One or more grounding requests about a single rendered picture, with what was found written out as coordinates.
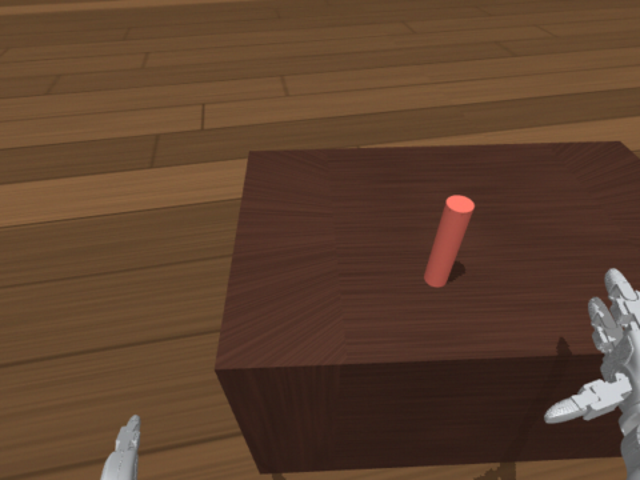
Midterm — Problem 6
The can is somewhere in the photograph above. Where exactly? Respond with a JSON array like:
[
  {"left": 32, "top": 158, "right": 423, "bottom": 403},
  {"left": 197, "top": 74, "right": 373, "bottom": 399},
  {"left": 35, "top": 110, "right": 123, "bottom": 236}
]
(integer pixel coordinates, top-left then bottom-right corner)
[{"left": 424, "top": 195, "right": 474, "bottom": 287}]

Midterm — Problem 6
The right robot hand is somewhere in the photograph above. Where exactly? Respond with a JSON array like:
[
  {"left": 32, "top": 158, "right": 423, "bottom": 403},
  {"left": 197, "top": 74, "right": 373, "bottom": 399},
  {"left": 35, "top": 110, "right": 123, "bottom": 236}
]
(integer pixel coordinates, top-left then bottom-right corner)
[{"left": 544, "top": 268, "right": 640, "bottom": 424}]

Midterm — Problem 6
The left robot hand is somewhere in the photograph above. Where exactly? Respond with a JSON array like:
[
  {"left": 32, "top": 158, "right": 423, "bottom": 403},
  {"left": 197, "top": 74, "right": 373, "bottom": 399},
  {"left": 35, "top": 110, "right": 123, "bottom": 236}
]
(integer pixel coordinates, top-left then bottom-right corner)
[{"left": 100, "top": 415, "right": 141, "bottom": 480}]

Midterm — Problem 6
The right robot arm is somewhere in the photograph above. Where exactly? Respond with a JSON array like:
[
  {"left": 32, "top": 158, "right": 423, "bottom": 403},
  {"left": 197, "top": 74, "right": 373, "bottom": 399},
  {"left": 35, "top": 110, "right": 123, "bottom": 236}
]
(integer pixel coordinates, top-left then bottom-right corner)
[{"left": 618, "top": 402, "right": 640, "bottom": 480}]

